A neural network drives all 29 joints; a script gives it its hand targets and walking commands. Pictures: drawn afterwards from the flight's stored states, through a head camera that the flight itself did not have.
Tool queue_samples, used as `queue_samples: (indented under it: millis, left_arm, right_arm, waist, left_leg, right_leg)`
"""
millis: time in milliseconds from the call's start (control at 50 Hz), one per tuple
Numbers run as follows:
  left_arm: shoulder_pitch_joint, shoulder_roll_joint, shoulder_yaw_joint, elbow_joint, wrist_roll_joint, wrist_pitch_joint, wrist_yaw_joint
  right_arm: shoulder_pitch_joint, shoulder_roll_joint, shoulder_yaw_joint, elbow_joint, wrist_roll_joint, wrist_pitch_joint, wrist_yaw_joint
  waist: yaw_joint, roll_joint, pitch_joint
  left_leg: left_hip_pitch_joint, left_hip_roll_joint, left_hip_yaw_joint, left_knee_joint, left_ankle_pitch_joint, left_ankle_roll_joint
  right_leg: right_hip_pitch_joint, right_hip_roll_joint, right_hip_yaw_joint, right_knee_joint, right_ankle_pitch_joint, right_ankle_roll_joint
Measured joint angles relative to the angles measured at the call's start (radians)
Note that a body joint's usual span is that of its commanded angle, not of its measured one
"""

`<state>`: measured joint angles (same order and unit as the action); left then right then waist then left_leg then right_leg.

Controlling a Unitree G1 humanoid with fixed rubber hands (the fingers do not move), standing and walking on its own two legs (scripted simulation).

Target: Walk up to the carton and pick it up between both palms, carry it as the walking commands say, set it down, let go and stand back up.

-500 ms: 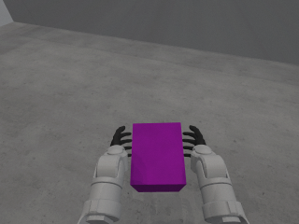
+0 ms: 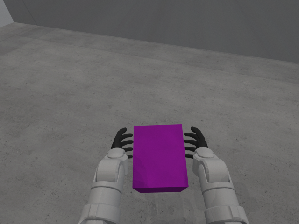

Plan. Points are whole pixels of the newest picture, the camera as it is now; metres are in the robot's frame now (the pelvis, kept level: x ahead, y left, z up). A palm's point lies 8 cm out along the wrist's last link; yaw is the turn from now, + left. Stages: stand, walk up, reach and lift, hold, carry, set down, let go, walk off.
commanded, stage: carry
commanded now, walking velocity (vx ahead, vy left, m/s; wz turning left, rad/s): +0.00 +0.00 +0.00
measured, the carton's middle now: (159, 161) +0.34 -0.01 -0.04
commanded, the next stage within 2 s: hold in 0.10 s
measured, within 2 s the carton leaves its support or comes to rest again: neither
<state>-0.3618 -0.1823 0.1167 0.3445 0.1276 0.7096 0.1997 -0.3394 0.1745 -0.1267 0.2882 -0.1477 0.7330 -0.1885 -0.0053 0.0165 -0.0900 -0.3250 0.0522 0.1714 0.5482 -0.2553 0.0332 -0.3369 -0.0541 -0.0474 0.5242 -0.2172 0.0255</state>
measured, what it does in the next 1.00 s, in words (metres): shifts its weight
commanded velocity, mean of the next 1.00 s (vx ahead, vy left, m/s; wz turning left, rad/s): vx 0.00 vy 0.00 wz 0.00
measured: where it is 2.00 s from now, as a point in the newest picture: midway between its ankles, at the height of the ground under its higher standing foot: outside the picture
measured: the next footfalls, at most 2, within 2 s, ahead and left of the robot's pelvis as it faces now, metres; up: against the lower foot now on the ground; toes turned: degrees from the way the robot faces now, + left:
none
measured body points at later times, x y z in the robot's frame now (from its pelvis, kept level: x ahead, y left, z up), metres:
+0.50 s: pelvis -0.03 -0.02 +0.00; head -0.10 -0.03 +0.44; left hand +0.29 +0.09 +0.06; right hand +0.29 -0.14 +0.05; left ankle +0.02 +0.09 -0.73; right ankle +0.04 -0.16 -0.73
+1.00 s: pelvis -0.06 -0.04 -0.03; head +0.01 -0.02 +0.42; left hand +0.30 +0.09 -0.04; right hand +0.31 -0.14 -0.03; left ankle +0.02 +0.09 -0.73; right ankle +0.04 -0.16 -0.73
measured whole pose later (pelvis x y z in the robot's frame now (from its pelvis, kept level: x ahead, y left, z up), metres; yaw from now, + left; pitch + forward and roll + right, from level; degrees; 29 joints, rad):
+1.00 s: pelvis -0.06 -0.04 -0.03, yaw +10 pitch +1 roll +0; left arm -0.67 -0.29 0.50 0.73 0.49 0.34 0.15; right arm -0.63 0.28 -0.57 0.64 -0.48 0.36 -0.12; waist -0.10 -0.01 0.13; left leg -0.55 -0.04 -0.05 0.72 -0.20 0.01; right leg -0.50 0.03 0.07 0.74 -0.27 0.02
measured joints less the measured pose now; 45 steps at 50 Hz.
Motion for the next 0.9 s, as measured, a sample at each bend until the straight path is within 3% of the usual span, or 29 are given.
queue_samples:
  millis: [100,180,240,280,340,400,520,620,740,900]
  left_arm:
    - [-0.004,-0.002,0.004,0.01,0.003,-0.006,0.0]
    - [0.039,0.013,-0.042,0.006,0.076,-0.023,-0.035]
    - [0.065,0.02,-0.059,-0.018,0.086,-0.01,-0.051]
    - [0.056,0.018,-0.055,-0.009,0.087,0.002,-0.063]
    - [0.007,0.003,-0.011,0.058,0.077,0.0,-0.079]
    - [-0.08,-0.03,0.065,0.172,0.137,-0.015,-0.081]
    - [-0.232,-0.085,0.269,0.378,0.289,-0.064,-0.071]
    - [-0.286,-0.096,0.367,0.435,0.34,-0.123,-0.079]
    - [-0.327,-0.087,0.418,0.439,0.372,-0.195,-0.082]
    - [-0.326,-0.098,0.406,0.41,0.373,-0.298,-0.069]
  right_arm:
    - [-0.005,0.002,-0.005,0.01,-0.004,-0.007,-0.001]
    - [0.013,-0.004,0.027,0.018,-0.067,-0.014,0.05]
    - [0.02,-0.007,0.026,0.016,-0.081,-0.009,0.09]
    - [0.003,-0.001,-0.003,0.035,-0.098,-0.006,0.107]
    - [-0.036,0.012,-0.082,0.094,-0.151,-0.015,0.139]
    - [-0.083,0.03,-0.174,0.143,-0.183,-0.018,0.153]
    - [-0.172,0.056,-0.319,0.283,-0.265,-0.06,0.136]
    - [-0.246,0.065,-0.402,0.377,-0.312,-0.124,0.102]
    - [-0.299,0.092,-0.441,0.395,-0.338,-0.199,0.076]
    - [-0.302,0.107,-0.445,0.364,-0.341,-0.304,0.06]
  waist:
    - [0.001,0.001,-0.001]
    - [-0.041,-0.011,0.078]
    - [-0.066,-0.025,0.1]
    - [-0.073,-0.028,0.106]
    - [-0.118,-0.032,0.095]
    - [-0.141,-0.034,0.098]
    - [-0.112,-0.031,0.116]
    - [-0.092,-0.026,0.155]
    - [-0.09,-0.027,0.193]
    - [-0.089,-0.026,0.223]
  left_leg:
    - [-0.002,-0.001,-0.001,0.0,0.002,0.001]
    - [0.096,-0.027,-0.041,-0.063,0.038,0.007]
    - [0.136,-0.052,-0.097,-0.088,0.062,0.002]
    - [0.156,-0.065,-0.128,-0.09,0.07,0.002]
    - [0.167,-0.082,-0.174,-0.083,0.077,0.0]
    - [0.182,-0.086,-0.182,-0.068,0.077,0.0]
    - [0.181,-0.079,-0.162,-0.017,0.058,-0.002]
    - [0.138,-0.082,-0.187,0.043,0.043,-0.003]
    - [0.038,-0.08,-0.208,0.097,0.043,-0.012]
    - [-0.113,-0.086,-0.227,0.146,0.051,-0.019]
  right_leg:
    - [-0.001,-0.001,-0.001,0.0,0.002,0.0]
    - [0.116,0.008,0.038,-0.054,0.018,0.004]
    - [0.181,0.021,0.084,-0.077,0.017,0.004]
    - [0.216,0.019,0.081,-0.083,-0.004,0.012]
    - [0.246,0.028,0.091,-0.078,-0.006,-0.006]
    - [0.258,0.032,0.098,-0.051,-0.026,-0.009]
    - [0.232,0.052,0.139,0.026,-0.042,-0.005]
    - [0.187,0.069,0.141,0.085,-0.053,-0.011]
    - [0.091,0.081,0.129,0.136,-0.051,-0.014]
    - [-0.057,0.084,0.117,0.187,-0.048,-0.008]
